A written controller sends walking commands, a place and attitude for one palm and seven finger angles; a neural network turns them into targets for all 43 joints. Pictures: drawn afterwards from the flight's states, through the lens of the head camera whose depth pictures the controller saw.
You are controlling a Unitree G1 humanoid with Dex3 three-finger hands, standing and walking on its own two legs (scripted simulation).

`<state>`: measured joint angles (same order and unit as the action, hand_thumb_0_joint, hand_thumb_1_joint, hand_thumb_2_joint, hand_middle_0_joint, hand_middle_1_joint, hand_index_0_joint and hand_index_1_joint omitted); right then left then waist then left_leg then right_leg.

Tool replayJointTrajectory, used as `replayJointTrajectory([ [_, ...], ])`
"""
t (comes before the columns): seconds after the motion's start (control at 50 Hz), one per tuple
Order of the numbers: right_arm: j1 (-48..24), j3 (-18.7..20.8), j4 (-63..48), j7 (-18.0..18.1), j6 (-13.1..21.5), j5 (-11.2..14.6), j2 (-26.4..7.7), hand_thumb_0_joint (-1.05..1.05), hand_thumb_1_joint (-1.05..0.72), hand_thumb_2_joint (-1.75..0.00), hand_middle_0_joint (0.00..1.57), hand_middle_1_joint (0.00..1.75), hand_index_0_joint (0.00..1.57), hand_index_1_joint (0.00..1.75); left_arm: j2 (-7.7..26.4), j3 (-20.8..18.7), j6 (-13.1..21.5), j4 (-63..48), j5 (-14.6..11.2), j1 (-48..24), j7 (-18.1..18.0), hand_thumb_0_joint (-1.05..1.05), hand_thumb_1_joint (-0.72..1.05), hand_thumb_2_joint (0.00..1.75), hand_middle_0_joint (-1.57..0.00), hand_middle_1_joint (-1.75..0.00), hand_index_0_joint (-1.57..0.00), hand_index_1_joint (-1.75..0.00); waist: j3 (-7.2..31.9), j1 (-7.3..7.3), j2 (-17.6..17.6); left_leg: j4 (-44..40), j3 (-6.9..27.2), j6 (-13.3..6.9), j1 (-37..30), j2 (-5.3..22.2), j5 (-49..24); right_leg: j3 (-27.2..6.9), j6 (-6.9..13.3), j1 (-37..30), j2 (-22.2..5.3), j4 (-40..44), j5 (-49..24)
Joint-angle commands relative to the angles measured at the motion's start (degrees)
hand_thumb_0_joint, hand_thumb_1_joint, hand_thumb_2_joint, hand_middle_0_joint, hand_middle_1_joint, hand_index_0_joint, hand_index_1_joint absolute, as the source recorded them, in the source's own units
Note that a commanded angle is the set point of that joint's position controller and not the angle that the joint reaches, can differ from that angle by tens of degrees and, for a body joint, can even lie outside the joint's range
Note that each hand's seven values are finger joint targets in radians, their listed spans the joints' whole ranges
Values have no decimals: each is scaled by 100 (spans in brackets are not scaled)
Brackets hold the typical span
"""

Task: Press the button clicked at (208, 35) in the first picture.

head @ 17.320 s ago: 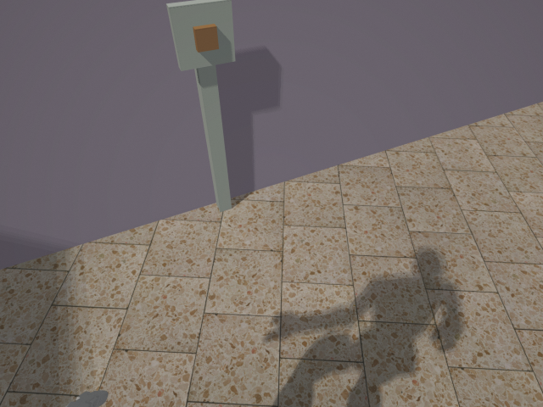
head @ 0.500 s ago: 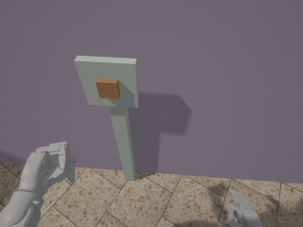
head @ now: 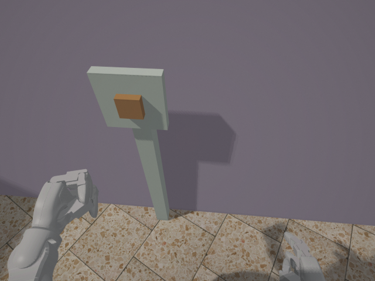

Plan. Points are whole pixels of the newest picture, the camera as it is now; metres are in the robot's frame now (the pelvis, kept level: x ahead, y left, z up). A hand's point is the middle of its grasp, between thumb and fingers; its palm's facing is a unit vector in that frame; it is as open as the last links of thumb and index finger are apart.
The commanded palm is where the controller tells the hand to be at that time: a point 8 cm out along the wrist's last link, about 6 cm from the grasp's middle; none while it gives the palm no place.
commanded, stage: aim a knuckle at the button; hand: left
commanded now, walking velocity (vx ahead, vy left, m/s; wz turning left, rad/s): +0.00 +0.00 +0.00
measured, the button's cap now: (130, 106) +0.51 +0.19 +0.09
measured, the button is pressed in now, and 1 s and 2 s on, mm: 0 0 0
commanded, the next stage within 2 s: press the button with the knuckle in 1.72 s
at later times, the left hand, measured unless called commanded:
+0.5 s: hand (116, 172) +0.32 +0.18 +0.07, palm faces -0.03 -1.00 -0.02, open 3.1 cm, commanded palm +0.30 +0.23 +0.08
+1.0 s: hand (137, 146) +0.40 +0.15 +0.07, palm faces -0.03 -1.00 -0.02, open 3.1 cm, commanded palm +0.38 +0.20 +0.06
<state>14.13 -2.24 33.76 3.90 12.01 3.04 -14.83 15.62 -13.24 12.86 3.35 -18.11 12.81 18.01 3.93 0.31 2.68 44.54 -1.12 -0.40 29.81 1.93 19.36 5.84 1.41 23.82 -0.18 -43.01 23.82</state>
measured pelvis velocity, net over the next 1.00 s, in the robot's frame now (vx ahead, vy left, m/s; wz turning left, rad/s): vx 0.00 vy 0.00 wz -0.04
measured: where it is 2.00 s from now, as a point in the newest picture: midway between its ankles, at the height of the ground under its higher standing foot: outside the picture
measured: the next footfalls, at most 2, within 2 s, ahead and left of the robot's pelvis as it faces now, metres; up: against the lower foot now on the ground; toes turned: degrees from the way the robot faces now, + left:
none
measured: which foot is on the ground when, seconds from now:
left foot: down 0.00-1.00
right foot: down 0.00-1.00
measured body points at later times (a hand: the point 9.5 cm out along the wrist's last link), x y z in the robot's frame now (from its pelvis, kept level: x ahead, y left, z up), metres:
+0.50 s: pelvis +0.01 +0.00 +0.00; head +0.04 -0.01 +0.45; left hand +0.32 +0.23 +0.08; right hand +0.14 -0.25 -0.09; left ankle +0.04 +0.11 -0.71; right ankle -0.02 -0.10 -0.71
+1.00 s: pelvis +0.00 +0.00 -0.01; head +0.05 +0.00 +0.44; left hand +0.39 +0.20 +0.07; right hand +0.09 -0.26 -0.12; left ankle +0.04 +0.11 -0.71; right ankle -0.02 -0.10 -0.71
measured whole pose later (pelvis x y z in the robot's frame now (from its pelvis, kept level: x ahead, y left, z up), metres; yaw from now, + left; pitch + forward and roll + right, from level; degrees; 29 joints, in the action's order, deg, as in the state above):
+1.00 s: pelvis +0.00 +0.00 -0.01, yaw -2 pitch +10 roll -1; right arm 17.0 -0.8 36.5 1.1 2.1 2.1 -14.5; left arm 14.6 -11.3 19.2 39.1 -10.5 -23.4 8.5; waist 4.5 -3.6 1.0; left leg 47.0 -3.3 -0.7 36.7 2.4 20.2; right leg 3.4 1.2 32.3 0.0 -47.0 24.5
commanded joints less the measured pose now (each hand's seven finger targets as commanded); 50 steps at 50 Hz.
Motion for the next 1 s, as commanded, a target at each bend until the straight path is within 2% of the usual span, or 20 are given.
replayJointTrajectory([
  [0.0, -411, 289, -827, 94, 307, 6, -690, 0, -90, -90, 20, 30, 20, 30, 781, -157, 345, -1015, -49, -1458, -3, 0, 90, 90, -130, -150, -130, -150, 761, -173, -61, -538, 199, -149, -924, -174, -714, -460, -145, 262, 48, 874, -1067],
  [0.04, -397, 304, -767, 102, 279, -1, -716, 0, -90, -90, 20, 30, 20, 30, 968, -322, 330, -793, 1, -1682, -85, 0, 90, 90, -130, -150, -130, -150, 809, -132, -50, -565, 207, -141, -916, -175, -700, -461, -133, 245, 41, 861, -1026],
  [0.06, -367, 312, -780, 101, 246, -22, -727, 0, -90, -90, 20, 30, 20, 30, 1072, -460, 321, -664, -19, -1602, -115, 0, 90, 90, -130, -150, -130, -150, 849, -97, -423, -542, 203, -154, -819, -166, -792, -502, -159, 106, 48, 863, -1124],
  [0.12, -426, 302, -791, 77, 149, -16, -699, 0, -90, -90, 20, 30, 20, 30, 1088, -512, 323, -426, 24, -1840, -167, 0, 90, 90, -130, -150, -130, -150, 894, -50, -138, -564, 136, -128, -808, -189, -837, -526, -147, 66, 13, 832, -1249],
  [0.16, -399, 311, -770, 67, 87, -19, -706, 0, -90, -90, 20, 30, 20, 30, 1173, -605, 361, -232, 15, -1968, -209, 0, 90, 90, -130, -150, -130, -150, 941, -50, -389, -527, 120, -143, -748, -174, -936, -578, -169, -47, 26, 827, -1380],
  [0.2, -418, 318, -810, 32, 75, -15, -660, 0, -90, -90, 20, 30, 20, 30, 942, -391, 433, -371, 61, -2065, -212, 0, 90, 90, -130, -150, -130, -150, 1186, -20, 114, -544, 76, -134, -979, -191, -1146, -528, -131, -89, 17, 731, -1704],
  [0.28, -320, 366, -796, -19, 26, -20, -682, 0, -90, -90, 20, 30, 20, 30, 754, -198, 512, -251, 101, -2051, -275, 0, 90, 90, -130, -150, -130, -150, 1216, -82, -199, -510, 83, -143, -1028, -169, -1365, -456, -150, -24, 68, 647, -2069],
  [0.36, -242, 380, -697, -26, -101, -35, -757, 0, -90, -90, 20, 30, 20, 30, 968, -323, 500, 186, 175, -2503, -370, 0, 90, 90, -130, -150, -130, -150, 962, -155, -467, -499, 85, -143, -802, -164, -1112, -481, -161, 127, 70, 673, -1786],
  [0.4, -259, 390, -722, -35, -146, -37, -711, 0, -90, -90, 20, 30, 20, 30, 844, -218, 549, 88, 229, -2758, -414, 0, 90, 90, -130, -150, -130, -150, 1253, -138, -179, -512, 69, -131, -955, -173, -1202, -463, -136, 84, 55, 604, -1866],
  [0.44, -225, 393, -647, -32, -184, -44, -717, 0, -90, -90, 20, 30, 20, 30, 960, -281, 624, 136, 271, -3141, -498, 0, 90, 90, -130, -150, -130, -150, 1313, -175, -61, -489, 71, -120, -1023, -165, -1224, -453, -120, 144, 64, 579, -1855],
  [0.46, -202, 387, -649, -39, -201, -56, -709, 0, -90, -90, 20, 30, 20, 30, 889, -203, 662, 163, 285, -3184, -527, 0, 90, 90, -130, -150, -130, -150, 1309, -191, -199, -470, 94, -136, -998, -145, -1227, -449, -120, 155, 90, 558, -1820],
  [0.52, -161, 405, -591, -67, -225, -60, -694, 0, -90, -90, 20, 30, 20, 30, 714, -28, 749, 311, 356, -3502, -612, 0, 90, 90, -130, -150, -130, -150, 1464, -217, -16, -439, 110, -114, -1147, -141, -1312, -415, -95, 255, 91, 492, -1897],
  [0.56, -89, 404, -556, -83, -289, -74, -735, 0, -90, -90, 20, 30, 20, 30, 745, -49, 741, 655, 387, -3462, -646, 0, 90, 90, -130, -150, -130, -150, 1430, -218, -310, -419, 132, -124, -1008, -131, -1312, -403, -96, 228, 113, 471, -1892],
  [0.64, -59, 411, -518, -99, -425, -60, -752, 0, -90, -90, 20, 30, 20, 30, 782, -54, 682, 1173, 482, -4061, -741, 0, 90, 90, -130, -150, -130, -150, 1329, -261, -243, -430, 129, -103, -893, -137, -1038, -413, -95, 438, 96, 478, -1632],
  [0.74, 65, 422, -489, -138, -535, -86, -728, 0, -90, -90, 20, 30, 20, 30, 642, 113, 841, 1367, 589, -4766, -876, 0, 90, 90, -130, -150, -130, -150, 1663, -302, -48, -331, 161, -91, -1047, -126, -1197, -411, -67, 524, 122, 360, -1726],
  [0.76, 117, 419, -471, -149, -557, -101, -746, 0, -90, -90, 20, 30, 20, 30, 664, 106, 858, 1521, 603, -4818, -903, 0, 90, 90, -130, -150, -130, -150, 1643, -346, -294, -293, 167, -114, -956, -117, -1176, -406, -80, 520, 139, 359, -1717],
  [0.88, 239, 440, -406, -189, -726, -113, -766, 0, -90, -90, 20, 30, 20, 30, 960, -158, 993, 2147, 685, -5293, -981, 0, 90, 90, -130, -150, -130, -150, 1822, -320, -281, -220, 100, -119, -705, -145, -1128, -505, -91, 418, 122, 301, -1822],
  [0.94, 332, 439, -358, -212, -787, -114, -757, 0, -90, -90, 20, 30, 20, 30, 808, -23, 1031, 2446, 700, -5651, -977, 0, 90, 90, -130, -150, -130, -150, 1735, -385, -122, -177, 119, -98, -701, -139, -1103, -465, -71, 617, 151, 265, -1769],
  [0.96, 378, 446, -321, -210, -808, -121, -780, 0, -90, -90, 20, 30, 20, 30, 854, -26, 1054, 2587, 720, -5807, -989, 0, 90, 90, -130, -150, -130, -150, 1680, -468, -370, -142, 141, -123, -604, -128, -1052, -467, -83, 655, 161, 271, -1725],
  [0.98, 397, 454, -296, -208, -828, -114, -787, 0, -90, -90, 20, 30, 20, 30, 851, -17, 1074, 2753, 733, -5957, -992, 0, 90, 90, -130, -150, -130, -150, 1685, -477, -348, -130, 123, -121, -546, -135, -949, -493, -96, 730, 153, 270, -1640],
])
